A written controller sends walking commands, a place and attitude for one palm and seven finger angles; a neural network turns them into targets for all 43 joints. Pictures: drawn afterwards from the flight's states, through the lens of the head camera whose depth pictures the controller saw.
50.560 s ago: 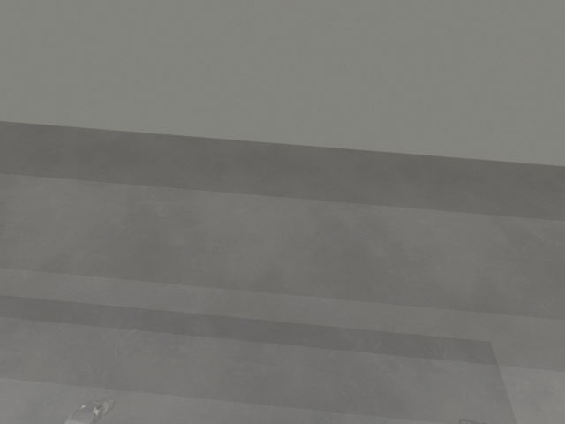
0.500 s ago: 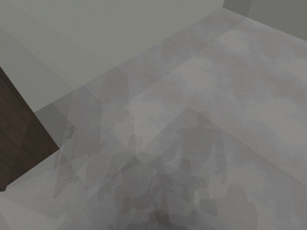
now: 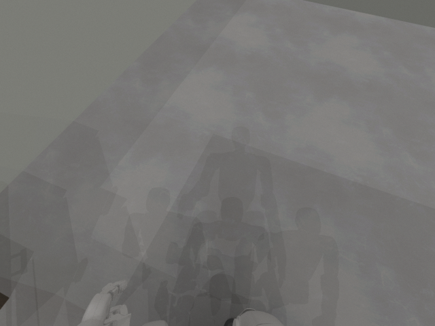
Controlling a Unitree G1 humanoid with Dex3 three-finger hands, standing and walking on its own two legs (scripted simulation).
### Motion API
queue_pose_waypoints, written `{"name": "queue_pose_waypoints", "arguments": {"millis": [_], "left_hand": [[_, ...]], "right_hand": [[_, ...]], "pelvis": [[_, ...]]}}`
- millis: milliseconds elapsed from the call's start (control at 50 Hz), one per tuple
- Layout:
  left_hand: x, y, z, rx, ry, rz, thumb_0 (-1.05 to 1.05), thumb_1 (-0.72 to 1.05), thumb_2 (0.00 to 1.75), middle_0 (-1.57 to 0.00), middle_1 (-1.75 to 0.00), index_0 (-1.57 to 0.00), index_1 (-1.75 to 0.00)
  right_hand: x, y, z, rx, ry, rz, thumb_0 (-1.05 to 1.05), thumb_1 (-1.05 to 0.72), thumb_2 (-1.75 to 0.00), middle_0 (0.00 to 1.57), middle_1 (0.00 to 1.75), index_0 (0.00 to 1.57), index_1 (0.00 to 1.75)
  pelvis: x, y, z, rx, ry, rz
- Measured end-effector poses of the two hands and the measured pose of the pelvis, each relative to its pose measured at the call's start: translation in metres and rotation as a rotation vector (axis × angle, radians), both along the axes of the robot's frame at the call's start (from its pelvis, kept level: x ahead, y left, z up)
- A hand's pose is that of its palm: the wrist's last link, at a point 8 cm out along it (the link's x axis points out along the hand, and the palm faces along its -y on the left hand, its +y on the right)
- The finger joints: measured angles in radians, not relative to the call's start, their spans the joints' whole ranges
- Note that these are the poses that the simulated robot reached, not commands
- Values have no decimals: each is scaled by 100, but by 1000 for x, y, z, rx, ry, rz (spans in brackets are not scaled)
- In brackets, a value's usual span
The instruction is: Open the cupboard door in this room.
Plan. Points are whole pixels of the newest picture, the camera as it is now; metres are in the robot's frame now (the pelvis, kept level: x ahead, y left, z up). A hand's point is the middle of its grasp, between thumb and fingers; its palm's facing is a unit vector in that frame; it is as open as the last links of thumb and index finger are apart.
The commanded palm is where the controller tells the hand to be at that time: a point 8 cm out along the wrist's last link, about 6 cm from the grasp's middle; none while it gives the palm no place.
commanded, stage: walk to a spot facing it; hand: left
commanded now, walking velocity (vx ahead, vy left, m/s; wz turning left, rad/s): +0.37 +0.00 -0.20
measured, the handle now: out of the picture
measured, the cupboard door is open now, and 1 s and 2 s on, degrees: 49 49 49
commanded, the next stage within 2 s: turn to face it in 0.82 s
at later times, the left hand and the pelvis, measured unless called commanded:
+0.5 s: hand (132, 297) +0.19 +0.19 -0.17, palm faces -0.02 -0.99 -0.14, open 7.4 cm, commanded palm none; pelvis +0.26 +0.02 +0.00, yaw -8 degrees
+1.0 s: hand (190, 138) +0.62 +0.08 -0.15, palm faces -0.21 -0.96 -0.20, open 7.3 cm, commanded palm none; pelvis +0.48 -0.08 +0.01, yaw -12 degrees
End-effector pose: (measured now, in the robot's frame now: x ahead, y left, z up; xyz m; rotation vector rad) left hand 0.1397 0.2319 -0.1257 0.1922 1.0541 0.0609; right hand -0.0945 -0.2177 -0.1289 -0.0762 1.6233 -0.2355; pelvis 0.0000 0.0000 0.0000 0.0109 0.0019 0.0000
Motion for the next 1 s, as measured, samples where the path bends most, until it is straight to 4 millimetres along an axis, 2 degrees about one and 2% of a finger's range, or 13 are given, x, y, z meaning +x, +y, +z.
{"name": "queue_pose_waypoints", "arguments": {"millis": [60,120,200,380,440,480,520,660,740,840,880,920,1000], "left_hand": [[-6,-8,5,11,92,5,0,91,90,-20,-30,-20,-30],[-6,0,14,46,141,45,-2,95,89,-20,-30,-20,-30],[-6,5,17,55,214,74,-2,94,90,-20,-30,-20,-30],[-3,0,0,1,423,153,0,92,90,-20,-30,-20,-30],[12,1,-14,-26,500,148,0,91,90,-20,-30,-20,-30],[36,3,-19,-33,514,120,0,91,90,-20,-30,-20,-30],[73,5,-19,-34,483,92,0,91,90,-20,-30,-20,-30],[235,-1,3,-22,250,10,1,92,90,-20,-30,-20,-30],[320,-10,12,18,174,-67,1,93,90,-19,-30,-20,-30],[421,-45,10,65,102,-172,1,92,90,-19,-30,-20,-30],[452,-61,5,75,54,-188,0,92,90,-19,-30,-20,-30],[469,-75,5,63,37,-181,0,92,90,-19,-30,-20,-30],[479,-99,7,27,81,-157,0,91,90,-19,-30,-20,-30]], "right_hand": [[75,-13,3,-14,-146,17,1,-91,-90,20,30,20,30],[150,-21,9,-19,-288,45,1,-91,-90,20,30,19,30],[237,-25,16,-18,-414,84,1,-91,-90,20,30,19,30],[409,-9,22,-21,-561,179,1,-91,-90,20,30,19,30],[451,-2,18,-52,-620,182,1,-91,-90,20,30,19,30],[458,-1,19,-68,-622,156,1,-91,-90,20,30,20,30],[452,-1,19,-75,-580,121,0,-91,-90,20,30,20,30],[395,-11,19,-80,-288,-7,0,-94,-90,20,30,20,30],[371,-17,17,-58,-156,-96,0,-93,-90,20,30,20,30],[361,-26,7,-17,-26,-193,1,-92,-90,20,30,20,30],[367,-33,-1,4,17,-218,1,-92,-90,20,30,19,30],[386,-42,-2,10,24,-224,1,-92,-90,20,30,19,30],[459,-65,6,-18,-70,-196,1,-91,-90,20,30,19,30]], "pelvis": [[24,-5,12,6,8,-26],[50,-9,21,10,23,-44],[89,-10,24,6,33,-64],[191,4,13,-5,19,-94],[228,14,0,-19,8,-117],[247,16,-1,-5,-12,-136],[264,17,4,0,-19,-144],[326,9,23,-13,-11,-162],[364,-7,23,-9,-4,-191],[418,-42,9,3,2,-228],[436,-58,0,9,1,-233],[451,-66,1,-5,-6,-226],[482,-78,14,-17,0,-205]]}}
